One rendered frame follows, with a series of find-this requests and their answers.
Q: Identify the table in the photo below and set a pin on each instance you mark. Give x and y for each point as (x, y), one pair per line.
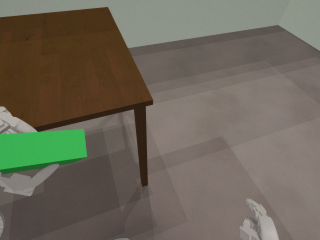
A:
(65, 67)

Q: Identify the sponge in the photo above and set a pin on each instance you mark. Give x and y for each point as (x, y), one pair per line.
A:
(35, 150)

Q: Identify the left robot hand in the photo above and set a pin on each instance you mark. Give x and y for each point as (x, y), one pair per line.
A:
(19, 183)

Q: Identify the right robot hand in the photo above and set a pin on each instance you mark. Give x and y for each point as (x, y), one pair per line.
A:
(262, 229)

